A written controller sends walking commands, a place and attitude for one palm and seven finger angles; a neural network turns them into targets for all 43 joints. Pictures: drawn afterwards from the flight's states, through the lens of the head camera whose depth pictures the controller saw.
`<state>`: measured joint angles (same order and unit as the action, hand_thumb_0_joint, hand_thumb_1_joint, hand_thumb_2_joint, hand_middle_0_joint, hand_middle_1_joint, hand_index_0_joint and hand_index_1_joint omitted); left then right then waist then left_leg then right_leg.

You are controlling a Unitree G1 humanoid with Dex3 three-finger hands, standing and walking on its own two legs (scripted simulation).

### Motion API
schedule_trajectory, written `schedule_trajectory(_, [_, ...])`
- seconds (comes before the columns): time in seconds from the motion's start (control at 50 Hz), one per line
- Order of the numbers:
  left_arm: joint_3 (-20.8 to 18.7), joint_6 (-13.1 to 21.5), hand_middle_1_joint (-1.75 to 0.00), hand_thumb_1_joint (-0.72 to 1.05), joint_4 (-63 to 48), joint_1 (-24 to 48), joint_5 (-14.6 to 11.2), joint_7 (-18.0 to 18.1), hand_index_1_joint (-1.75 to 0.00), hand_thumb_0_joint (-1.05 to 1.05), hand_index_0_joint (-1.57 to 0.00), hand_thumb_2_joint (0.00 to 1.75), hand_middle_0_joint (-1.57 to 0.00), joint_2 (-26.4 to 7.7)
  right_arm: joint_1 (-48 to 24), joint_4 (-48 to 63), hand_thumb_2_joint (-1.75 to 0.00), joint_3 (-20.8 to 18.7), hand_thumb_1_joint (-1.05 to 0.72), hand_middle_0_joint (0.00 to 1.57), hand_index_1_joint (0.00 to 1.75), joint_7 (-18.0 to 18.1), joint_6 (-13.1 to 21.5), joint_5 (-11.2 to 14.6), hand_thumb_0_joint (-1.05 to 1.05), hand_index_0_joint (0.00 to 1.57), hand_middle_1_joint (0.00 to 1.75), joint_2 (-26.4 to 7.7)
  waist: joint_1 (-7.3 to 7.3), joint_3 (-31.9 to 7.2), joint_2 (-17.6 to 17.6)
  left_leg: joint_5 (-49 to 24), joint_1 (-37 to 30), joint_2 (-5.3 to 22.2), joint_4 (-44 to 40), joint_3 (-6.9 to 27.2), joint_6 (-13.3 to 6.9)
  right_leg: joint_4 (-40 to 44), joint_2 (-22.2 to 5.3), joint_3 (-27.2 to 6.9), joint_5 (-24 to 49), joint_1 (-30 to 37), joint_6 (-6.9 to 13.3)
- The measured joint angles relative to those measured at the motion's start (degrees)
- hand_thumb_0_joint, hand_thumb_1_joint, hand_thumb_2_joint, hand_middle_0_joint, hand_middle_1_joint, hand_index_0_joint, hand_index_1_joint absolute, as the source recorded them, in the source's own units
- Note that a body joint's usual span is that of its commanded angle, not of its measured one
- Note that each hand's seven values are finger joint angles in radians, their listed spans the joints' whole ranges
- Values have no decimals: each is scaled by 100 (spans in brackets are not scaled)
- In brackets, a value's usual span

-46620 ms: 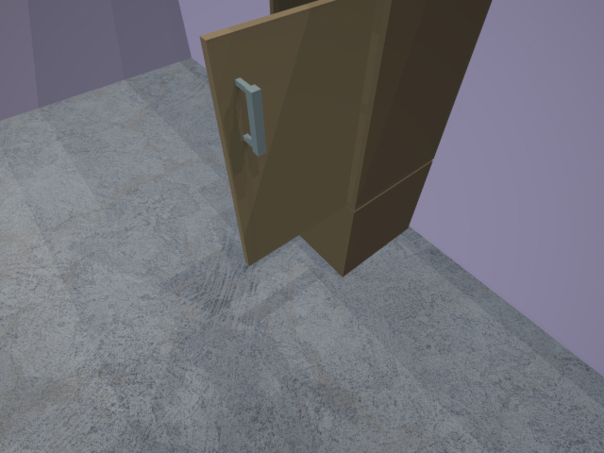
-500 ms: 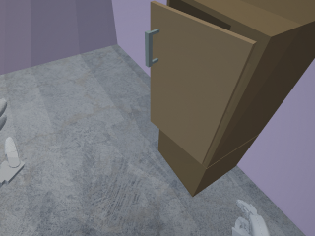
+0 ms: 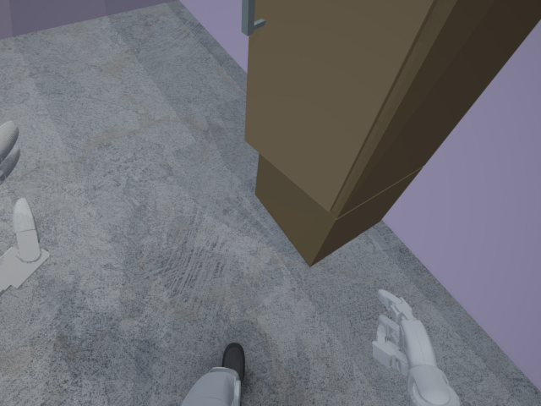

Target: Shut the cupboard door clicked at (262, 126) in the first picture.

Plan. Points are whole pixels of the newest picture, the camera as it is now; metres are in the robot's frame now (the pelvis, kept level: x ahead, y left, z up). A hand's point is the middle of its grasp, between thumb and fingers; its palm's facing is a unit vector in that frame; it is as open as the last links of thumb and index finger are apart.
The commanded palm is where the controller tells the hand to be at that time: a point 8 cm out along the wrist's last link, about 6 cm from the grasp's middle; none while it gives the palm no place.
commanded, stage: stop stepping back and stand still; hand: left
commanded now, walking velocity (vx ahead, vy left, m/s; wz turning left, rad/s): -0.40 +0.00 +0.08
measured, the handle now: out of the picture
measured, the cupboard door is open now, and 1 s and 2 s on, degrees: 11 11 11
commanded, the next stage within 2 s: let the arm hang, fingers relaxed in 0.82 s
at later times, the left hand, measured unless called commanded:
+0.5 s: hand out of the picture +0.07 +0.27 +0.14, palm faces +0.46 -0.82 -0.34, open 7.5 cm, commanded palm +0.00 +0.32 +0.19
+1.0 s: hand out of the picture +0.06 +0.28 +0.07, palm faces +0.34 -0.85 -0.40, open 7.4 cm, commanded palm none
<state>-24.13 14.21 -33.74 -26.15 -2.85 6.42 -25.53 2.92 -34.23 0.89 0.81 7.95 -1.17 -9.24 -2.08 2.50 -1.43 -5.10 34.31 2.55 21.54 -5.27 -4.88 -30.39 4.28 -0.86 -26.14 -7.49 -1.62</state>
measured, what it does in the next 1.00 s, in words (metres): walks backwards: right foot, then left foot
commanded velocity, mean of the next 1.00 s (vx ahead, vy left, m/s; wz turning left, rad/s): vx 0.15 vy -0.01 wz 0.00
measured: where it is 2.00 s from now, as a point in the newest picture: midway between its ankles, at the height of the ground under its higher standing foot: outside the picture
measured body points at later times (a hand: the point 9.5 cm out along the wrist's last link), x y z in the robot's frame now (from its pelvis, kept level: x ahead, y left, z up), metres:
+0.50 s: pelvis -0.12 +0.01 +0.01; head -0.12 +0.03 +0.46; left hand +0.04 +0.31 +0.16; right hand +0.03 -0.25 -0.07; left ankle -0.13 +0.13 -0.72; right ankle -0.17 -0.12 -0.71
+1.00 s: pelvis -0.13 +0.02 +0.00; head -0.13 +0.02 +0.45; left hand +0.04 +0.32 +0.09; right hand +0.02 -0.22 -0.10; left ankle -0.10 +0.15 -0.72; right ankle -0.13 -0.07 -0.72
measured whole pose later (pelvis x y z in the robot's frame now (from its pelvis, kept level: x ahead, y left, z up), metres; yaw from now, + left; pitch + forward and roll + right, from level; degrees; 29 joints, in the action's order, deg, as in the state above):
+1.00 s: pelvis -0.13 +0.02 +0.00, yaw +5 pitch -1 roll +0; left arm -11.3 5.5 -5.4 -20.5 1.5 4.4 -18.1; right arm 14.1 -40.0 -0.9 -0.2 2.0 -1.0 -15.9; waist -0.9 -0.1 0.3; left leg 14.0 21.7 2.2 38.4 -2.8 0.6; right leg -33.4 -1.4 8.2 -17.9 -14.7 2.2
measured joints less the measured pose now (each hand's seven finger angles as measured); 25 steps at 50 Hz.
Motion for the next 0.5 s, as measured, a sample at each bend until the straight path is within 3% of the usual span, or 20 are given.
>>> schedule_trajectory(0.04, [-152, 26, -30, 89, -307, -113, -61, -94, -30, 1, -21, 90, -21, -352, -190, 104, -90, -5, -90, 21, 30, -48, 10, -2, 1, 21, 30, 56, 90, 181, -52, -270, 97, 29, -100, -46, 34, 78, 21, 75, 0, -33, -8])
schedule_trajectory(0.06, [-283, 57, -30, 89, -434, -199, -97, -144, -30, 1, -21, 90, -21, -531, -255, 169, -90, -9, -90, 21, 30, -64, -9, -1, 1, 21, 30, 64, 129, 262, -35, -386, 144, 60, -110, -50, 52, 97, 38, 141, -155, -51, 85])
schedule_trajectory(0.1, [-479, 109, -30, 88, -579, -416, -159, -268, -30, 1, -21, 90, -21, -765, -253, 244, -90, -54, -90, 21, 30, -78, -115, 10, 1, 21, 30, -12, 279, 442, 359, -595, 123, 239, -119, 231, 112, 33, 330, 376, -122, -9, 322])
schedule_trajectory(0.14, [-718, 145, -30, 88, -692, -857, -254, -309, -30, 1, -22, 90, -22, -1039, 68, 242, -90, -87, -90, 20, 30, -57, -310, 122, 1, 21, 30, -17, 389, 361, 475, 255, 180, 180, 310, 495, 284, 119, 404, 558, 105, 168, 457])
schedule_trajectory(0.18, [-994, 185, -30, 88, -720, -1391, -283, -239, -31, 1, -22, 90, -22, -1134, 529, 77, -90, -70, -90, 20, 30, -10, -528, 219, 1, 21, 30, 29, 242, 5, 176, 1419, 382, -84, 1838, 640, 497, 13, 181, 432, 65, 215, 478])
schedule_trajectory(0.22, [-1156, 116, -30, 88, -462, -1676, -245, -127, -31, 1, -22, 90, -22, -946, 982, -169, -90, -81, -90, 21, 30, 77, -706, 215, 2, 21, 30, 12, 37, -523, -79, 1939, 348, -214, 3041, 637, 611, 56, -45, 178, 82, 217, 466])
schedule_trajectory(0.26, [-1048, -42, -30, 88, 132, -1399, -163, 36, -31, 0, -22, 90, -22, -550, 1358, -329, -90, -119, -90, 21, 30, 210, -759, 186, 2, 21, 30, -132, -82, -913, -115, 2178, -8, -172, 3295, 564, 627, 225, -208, 42, 204, 259, 409])
schedule_trajectory(0.36, [-156, -575, -30, 89, 2006, 452, 47, 396, -30, 0, -21, 90, -21, 664, 1829, -675, -90, -289, -90, 20, 30, 433, -615, 178, 2, 20, 29, -719, -40, -1079, 187, 2494, -1253, 26, 2237, 370, 396, 187, -529, 456, 232, 228, 212])
schedule_trajectory(0.4, [274, -793, -30, 89, 2128, 673, 97, 430, -30, 0, -20, 90, -20, 1001, 1804, -765, -90, -330, -90, 20, 30, 452, -593, 182, 2, 20, 29, -836, 37, -965, 237, 2393, -1774, 64, 1564, 327, 304, 75, -617, 641, 199, 147, 123])
schedule_trajectory(0.46, [591, -843, -30, 89, 1427, 235, 113, 360, -30, 1, -20, 90, -20, 1004, 1401, -663, -90, -305, -90, 20, 30, 436, -559, 175, 2, 20, 29, -620, 232, -508, -154, 2329, -2084, -127, 959, 124, 555, -402, -886, 522, 431, -139, 41])
schedule_trajectory(0.5, [488, -727, -30, 89, 703, -381, 125, 302, -30, 2, -20, 90, -20, 675, 1187, -308, -90, -236, -90, 20, 30, 365, -421, 143, 2, 20, 29, -370, 342, -252, -335, 2200, -2128, -83, 957, -35, 544, -956, -853, 343, 541, -457, 100])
